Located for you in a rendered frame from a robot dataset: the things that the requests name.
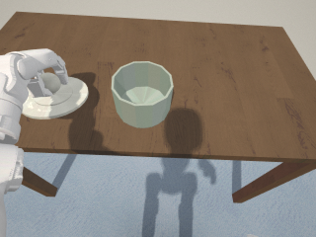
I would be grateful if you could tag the knob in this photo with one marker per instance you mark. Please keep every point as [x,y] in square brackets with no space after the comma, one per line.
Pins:
[52,82]

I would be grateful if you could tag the robot left forearm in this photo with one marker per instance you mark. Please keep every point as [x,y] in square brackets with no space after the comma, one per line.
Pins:
[16,71]

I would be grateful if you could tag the table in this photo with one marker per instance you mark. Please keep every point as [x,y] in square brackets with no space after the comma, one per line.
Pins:
[240,93]

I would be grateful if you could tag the pot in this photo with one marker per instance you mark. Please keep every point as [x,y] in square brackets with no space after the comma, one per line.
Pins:
[142,92]

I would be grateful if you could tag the left robot hand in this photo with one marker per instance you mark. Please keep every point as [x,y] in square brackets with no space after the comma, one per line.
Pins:
[45,58]

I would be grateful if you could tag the lid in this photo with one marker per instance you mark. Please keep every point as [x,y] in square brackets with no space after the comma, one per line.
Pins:
[66,100]

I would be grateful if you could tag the robot left upper arm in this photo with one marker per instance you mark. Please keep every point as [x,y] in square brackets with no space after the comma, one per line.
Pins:
[11,177]

